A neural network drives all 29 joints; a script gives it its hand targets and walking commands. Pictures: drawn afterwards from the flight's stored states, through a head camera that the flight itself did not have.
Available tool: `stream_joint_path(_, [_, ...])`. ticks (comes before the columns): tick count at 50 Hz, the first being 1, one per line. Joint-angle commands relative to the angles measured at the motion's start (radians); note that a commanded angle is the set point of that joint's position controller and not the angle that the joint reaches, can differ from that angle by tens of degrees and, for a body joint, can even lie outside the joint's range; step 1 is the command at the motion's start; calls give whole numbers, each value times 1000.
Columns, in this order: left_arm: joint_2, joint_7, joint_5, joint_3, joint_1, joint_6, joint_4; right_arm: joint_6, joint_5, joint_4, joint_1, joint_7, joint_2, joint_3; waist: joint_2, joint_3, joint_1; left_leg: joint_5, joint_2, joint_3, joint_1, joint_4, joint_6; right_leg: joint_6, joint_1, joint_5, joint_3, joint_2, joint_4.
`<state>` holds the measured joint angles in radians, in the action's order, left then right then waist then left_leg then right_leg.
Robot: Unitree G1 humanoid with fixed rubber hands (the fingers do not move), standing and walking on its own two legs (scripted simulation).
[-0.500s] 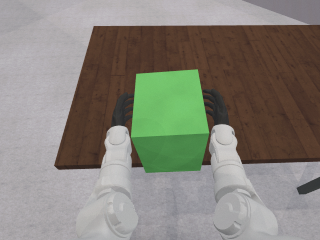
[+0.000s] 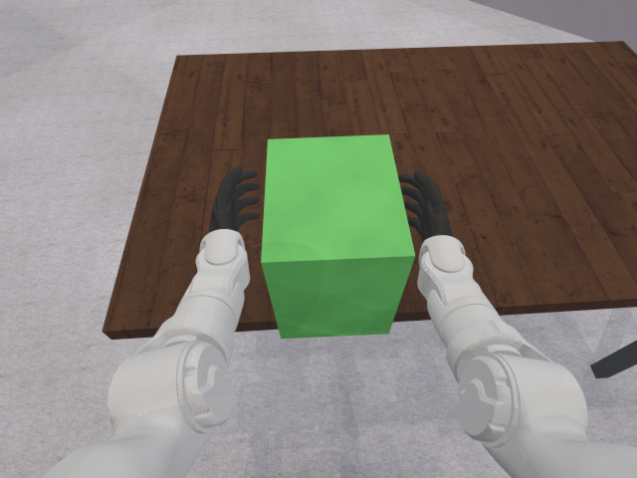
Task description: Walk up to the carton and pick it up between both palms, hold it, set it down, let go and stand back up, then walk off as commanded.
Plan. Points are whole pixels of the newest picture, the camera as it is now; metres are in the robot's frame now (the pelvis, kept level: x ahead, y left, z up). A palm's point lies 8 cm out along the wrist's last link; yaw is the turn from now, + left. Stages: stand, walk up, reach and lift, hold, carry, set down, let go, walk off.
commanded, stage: set down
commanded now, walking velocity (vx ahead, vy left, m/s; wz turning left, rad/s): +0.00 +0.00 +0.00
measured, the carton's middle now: (331, 242) +0.44 +0.01 +0.00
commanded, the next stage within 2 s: none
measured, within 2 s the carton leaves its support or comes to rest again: neither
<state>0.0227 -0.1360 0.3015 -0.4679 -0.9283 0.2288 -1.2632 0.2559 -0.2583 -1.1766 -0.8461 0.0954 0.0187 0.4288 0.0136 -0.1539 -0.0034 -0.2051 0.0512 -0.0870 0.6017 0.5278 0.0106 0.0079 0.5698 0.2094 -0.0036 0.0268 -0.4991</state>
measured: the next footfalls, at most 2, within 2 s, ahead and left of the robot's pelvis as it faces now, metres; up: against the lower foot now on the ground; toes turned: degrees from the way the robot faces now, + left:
none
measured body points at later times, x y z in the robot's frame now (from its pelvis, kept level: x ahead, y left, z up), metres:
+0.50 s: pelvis +0.00 -0.01 -0.01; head +0.06 +0.01 +0.43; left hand +0.42 +0.20 +0.03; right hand +0.43 -0.14 +0.03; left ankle +0.02 +0.11 -0.73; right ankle +0.01 -0.11 -0.73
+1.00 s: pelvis -0.03 -0.02 -0.01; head -0.02 +0.00 +0.44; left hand +0.34 +0.19 +0.02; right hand +0.35 -0.14 +0.02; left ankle +0.02 +0.11 -0.73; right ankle +0.01 -0.11 -0.73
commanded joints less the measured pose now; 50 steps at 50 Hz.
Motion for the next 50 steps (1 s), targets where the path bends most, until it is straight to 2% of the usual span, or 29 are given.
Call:
stream_joint_path(1, [148, -17, -153, 130, -386, 78, -90, 23, 142, -30, -441, 4, -13, -178, 15, -502, -36, 195, -36, 12, -89, 37, -10, -13, -235, -215, 10, -2, -35])
stream_joint_path(5, [185, 5, -249, 213, -417, 126, -194, 52, 223, -101, -500, 17, -96, -209, -10, -552, 9, 237, -34, 39, -122, 80, -35, -6, -166, -240, 25, 10, -57])
stream_joint_path(8, [202, 19, -295, 269, -439, 149, -235, 82, 276, -154, -526, 18, -151, -227, -44, -563, 23, 284, -32, 50, -163, 113, -56, 3, -104, -251, 38, 20, -66])
stream_joint_path(13, [231, 35, -340, 317, -451, 184, -246, 139, 351, -230, -526, 10, -208, -280, -83, -560, 15, 358, -30, 57, -186, 156, -82, 6, -52, -271, 41, 25, -84])
stream_joint_path(19, [237, 63, -328, 320, -348, 203, -215, 204, 417, -311, -420, 10, -220, -354, -92, -534, 9, 415, -35, 59, -195, 157, -90, -7, -96, -374, 34, 18, -89])
stream_joint_path(22, [229, 74, -328, 326, -288, 217, -149, 241, 441, -278, -366, 11, -223, -382, -95, -546, 15, 440, -38, 64, -205, 153, -93, -12, -126, -426, 36, 18, -89])
stream_joint_path(26, [220, 84, -346, 345, -206, 237, -46, 280, 465, -164, -298, 11, -227, -414, -84, -568, 19, 438, -43, 71, -211, 140, -88, -19, -157, -443, 40, 20, -84])
stream_joint_path(33, [221, 88, -428, 405, -146, 249, 26, 247, 503, 17, -241, 16, -210, -464, -16, -489, 20, 227, -51, 73, -164, 103, -50, -19, -119, -162, 44, 10, -54])
stream_joint_path(37, [224, 91, -455, 424, -98, 231, 19, 202, 518, 48, -183, 23, -191, -487, 11, -410, 13, 111, -55, 70, -150, 86, -27, -17, -94, -2, 33, 0, -40])
stream_joint_path(41, [222, 89, -448, 423, -55, 210, 53, 174, 515, 66, -124, 35, -177, -483, -8, -354, 8, 56, -60, 66, -167, 76, -21, -10, -90, 93, 20, -6, -30])
stream_joint_path(46, [214, 84, -422, 418, 16, 193, 152, 171, 505, 104, -44, 46, -169, -469, -52, -318, 12, 53, -62, 67, -212, 64, -35, -4, -115, 96, 17, -6, -18])
stream_joint_path(50, [195, 84, -408, 417, 114, 178, 243, 175, 495, 146, 48, 52, -160, -465, -56, -263, 17, 56, -59, 71, -259, 45, -44, -3, -146, 84, 19, -3, 5])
